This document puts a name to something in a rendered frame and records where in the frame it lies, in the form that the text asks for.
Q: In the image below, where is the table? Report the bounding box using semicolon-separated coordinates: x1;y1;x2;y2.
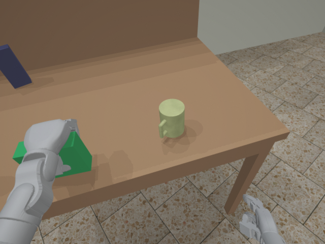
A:
0;0;290;221

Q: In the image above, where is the sponge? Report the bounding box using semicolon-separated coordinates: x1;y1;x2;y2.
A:
12;131;92;178

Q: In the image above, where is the robot right forearm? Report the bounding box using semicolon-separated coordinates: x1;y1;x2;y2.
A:
260;232;286;244

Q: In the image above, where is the robot left forearm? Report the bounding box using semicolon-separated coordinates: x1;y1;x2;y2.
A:
0;149;59;244

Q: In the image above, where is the left robot hand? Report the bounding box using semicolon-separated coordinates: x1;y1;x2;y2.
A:
24;119;80;176

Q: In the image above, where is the right robot hand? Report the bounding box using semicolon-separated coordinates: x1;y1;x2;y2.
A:
239;194;279;242

